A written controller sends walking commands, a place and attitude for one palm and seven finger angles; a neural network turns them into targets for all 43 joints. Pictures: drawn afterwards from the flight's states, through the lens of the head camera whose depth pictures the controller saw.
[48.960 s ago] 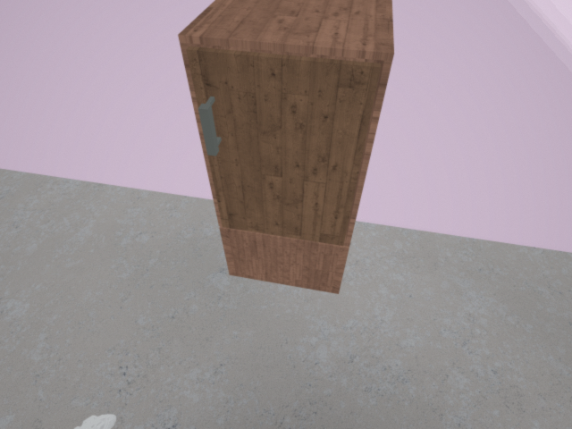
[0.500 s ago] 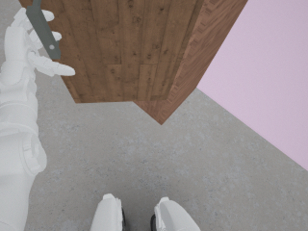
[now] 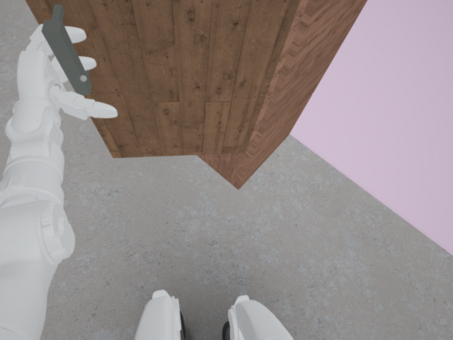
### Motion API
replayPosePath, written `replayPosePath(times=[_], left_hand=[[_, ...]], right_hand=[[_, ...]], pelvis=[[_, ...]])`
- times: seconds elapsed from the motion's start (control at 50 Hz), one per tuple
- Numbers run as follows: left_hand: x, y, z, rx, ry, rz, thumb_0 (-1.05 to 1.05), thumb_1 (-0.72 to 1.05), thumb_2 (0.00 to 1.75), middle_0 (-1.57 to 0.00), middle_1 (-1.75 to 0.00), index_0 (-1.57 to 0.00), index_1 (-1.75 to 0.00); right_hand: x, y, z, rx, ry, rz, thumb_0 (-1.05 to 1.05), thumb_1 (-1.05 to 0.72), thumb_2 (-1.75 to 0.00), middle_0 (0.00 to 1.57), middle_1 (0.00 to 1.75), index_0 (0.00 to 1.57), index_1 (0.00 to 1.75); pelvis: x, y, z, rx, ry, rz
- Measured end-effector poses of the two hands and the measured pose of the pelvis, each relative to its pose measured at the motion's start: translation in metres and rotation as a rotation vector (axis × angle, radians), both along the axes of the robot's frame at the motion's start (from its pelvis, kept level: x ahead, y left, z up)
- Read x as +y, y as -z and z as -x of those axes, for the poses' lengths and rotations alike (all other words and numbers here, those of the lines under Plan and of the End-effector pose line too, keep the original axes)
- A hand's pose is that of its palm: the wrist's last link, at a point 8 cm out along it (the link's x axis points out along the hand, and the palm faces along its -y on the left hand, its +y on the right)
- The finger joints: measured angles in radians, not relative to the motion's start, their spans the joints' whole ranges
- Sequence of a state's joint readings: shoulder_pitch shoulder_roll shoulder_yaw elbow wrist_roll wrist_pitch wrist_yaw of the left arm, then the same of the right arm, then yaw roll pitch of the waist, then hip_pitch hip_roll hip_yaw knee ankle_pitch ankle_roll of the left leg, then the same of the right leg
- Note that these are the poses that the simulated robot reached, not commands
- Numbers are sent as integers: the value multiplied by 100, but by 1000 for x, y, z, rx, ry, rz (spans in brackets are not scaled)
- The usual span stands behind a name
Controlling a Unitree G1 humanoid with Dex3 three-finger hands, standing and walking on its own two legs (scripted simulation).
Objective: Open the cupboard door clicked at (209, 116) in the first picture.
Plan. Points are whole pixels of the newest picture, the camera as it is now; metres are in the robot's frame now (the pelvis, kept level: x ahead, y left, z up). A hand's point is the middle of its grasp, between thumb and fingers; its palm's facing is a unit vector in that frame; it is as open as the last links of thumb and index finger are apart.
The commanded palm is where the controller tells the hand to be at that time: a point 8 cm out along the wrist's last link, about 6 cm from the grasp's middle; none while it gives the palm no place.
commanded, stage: slide the fingers in behind the handle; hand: left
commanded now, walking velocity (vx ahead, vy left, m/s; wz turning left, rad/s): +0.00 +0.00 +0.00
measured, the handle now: (72, 52) +0.59 +0.20 +0.08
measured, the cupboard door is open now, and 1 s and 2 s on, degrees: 47 47 83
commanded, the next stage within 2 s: close the thumb around the handle in 0.10 s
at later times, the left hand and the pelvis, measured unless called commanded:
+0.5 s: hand (76, 79) +0.53 +0.19 +0.08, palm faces +0.01 -1.00 -0.01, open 11.4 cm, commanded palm +0.52 +0.22 +0.08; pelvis +0.00 +0.01 +0.00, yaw +0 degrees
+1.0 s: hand (83, 79) +0.53 +0.18 +0.08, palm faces +0.03 -1.00 -0.01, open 5.9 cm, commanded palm +0.51 +0.22 +0.08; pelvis +0.00 +0.01 +0.00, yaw +0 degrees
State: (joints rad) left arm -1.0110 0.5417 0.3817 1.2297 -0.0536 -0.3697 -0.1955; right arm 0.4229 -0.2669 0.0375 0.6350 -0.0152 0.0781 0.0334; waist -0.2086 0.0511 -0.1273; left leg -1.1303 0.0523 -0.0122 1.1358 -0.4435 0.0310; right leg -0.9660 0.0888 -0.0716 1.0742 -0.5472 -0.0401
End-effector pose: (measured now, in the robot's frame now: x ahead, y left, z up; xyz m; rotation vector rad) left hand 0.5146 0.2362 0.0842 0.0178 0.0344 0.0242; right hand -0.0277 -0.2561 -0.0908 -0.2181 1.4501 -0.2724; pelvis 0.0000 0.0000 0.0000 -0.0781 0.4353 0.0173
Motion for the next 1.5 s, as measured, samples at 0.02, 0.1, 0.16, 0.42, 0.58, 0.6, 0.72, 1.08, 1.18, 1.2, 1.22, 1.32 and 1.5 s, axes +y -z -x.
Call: replayPosePath(times=[0.02,0.1,0.16,0.42,0.58,0.6,0.72,1.08,1.18,1.2,1.22,1.32,1.5], left_hand=[[-1,0,0,-2,0,0,-1,-50,30,-30,-120,-31,-120],[-2,2,0,-3,-1,7,-1,-50,30,-30,-120,-30,-120],[-2,6,-2,3,-4,12,-1,-50,30,-30,-120,-30,-120],[12,2,-1,-24,-3,1,-1,-29,39,-32,-123,-32,-122],[5,-1,3,-9,13,15,0,10,55,-35,-127,-35,-127],[3,-1,4,-12,12,18,0,15,57,-35,-127,-35,-127],[1,0,4,-24,-5,19,0,48,72,-36,-130,-37,-131],[-1,-1,5,-29,-9,10,1,71,81,-35,-133,-34,-134],[-1,0,7,-30,-9,10,1,71,80,-34,-133,-34,-134],[-1,0,9,-30,-8,10,1,72,79,-34,-133,-34,-134],[-1,0,11,-30,-7,11,1,72,79,-34,-133,-33,-134],[-3,0,26,-34,3,12,1,72,76,-33,-133,-33,-134],[-17,1,86,-50,41,16,1,70,73,-32,-132,-30,-132]], right_hand=[[-1,0,-1,-4,-3,1,0,-90,-90,20,30,20,30],[-3,0,-5,-16,-13,9,0,-90,-90,20,30,20,30],[-4,0,-6,-21,-16,18,0,-90,-90,20,30,20,30],[3,2,5,20,4,9,0,-91,-90,20,30,20,30],[8,-1,2,5,-3,0,0,-90,-90,20,30,20,30],[8,-1,1,0,-4,1,0,-90,-90,20,30,20,30],[7,-1,-2,-25,-6,7,0,-90,-90,20,30,20,30],[6,2,5,2,-2,2,0,-90,-90,20,30,20,30],[4,0,3,-5,5,2,0,-90,-90,20,30,20,30],[4,0,2,-8,6,0,0,-90,-90,20,30,20,30],[3,-1,1,-11,7,-2,0,-90,-90,20,30,20,30],[3,-3,-13,-46,11,-20,0,-91,-90,20,30,20,30],[4,-12,-72,-210,-27,-67,0,-91,-90,20,30,20,30]], pelvis=[[0,0,0,0,-1,0],[0,1,1,-1,-3,1],[0,3,3,3,-2,2],[3,3,2,11,3,6],[7,-1,1,-4,-4,8],[7,-1,1,-5,-3,8],[8,0,3,-8,2,6],[6,1,5,-6,0,3],[5,0,3,-7,6,-1],[4,-1,2,-8,7,-2],[4,-2,2,-10,9,-3],[4,-8,-4,-29,16,-13],[2,-22,-17,-87,26,-35]])
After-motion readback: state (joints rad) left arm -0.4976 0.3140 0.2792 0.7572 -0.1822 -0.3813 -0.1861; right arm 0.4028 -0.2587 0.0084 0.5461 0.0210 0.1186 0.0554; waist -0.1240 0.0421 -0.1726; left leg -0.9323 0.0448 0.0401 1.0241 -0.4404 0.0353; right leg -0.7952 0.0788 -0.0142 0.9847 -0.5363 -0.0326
